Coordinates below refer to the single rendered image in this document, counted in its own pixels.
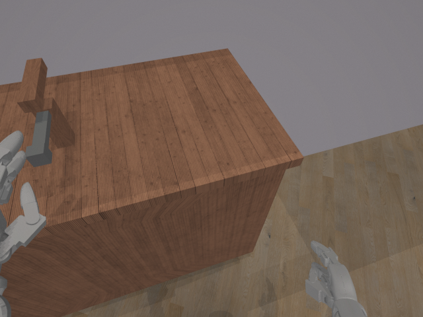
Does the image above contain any tap lever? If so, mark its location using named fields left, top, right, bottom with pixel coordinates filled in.
left=26, top=111, right=52, bottom=167

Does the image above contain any right robot hand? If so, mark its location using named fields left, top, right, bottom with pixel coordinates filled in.
left=305, top=240, right=358, bottom=308

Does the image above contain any counter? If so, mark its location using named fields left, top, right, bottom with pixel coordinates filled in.
left=0, top=48, right=304, bottom=317

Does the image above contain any left robot hand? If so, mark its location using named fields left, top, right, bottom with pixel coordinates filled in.
left=0, top=131, right=46, bottom=272

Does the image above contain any robot right forearm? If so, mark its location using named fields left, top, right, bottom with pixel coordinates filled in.
left=332, top=299, right=367, bottom=317

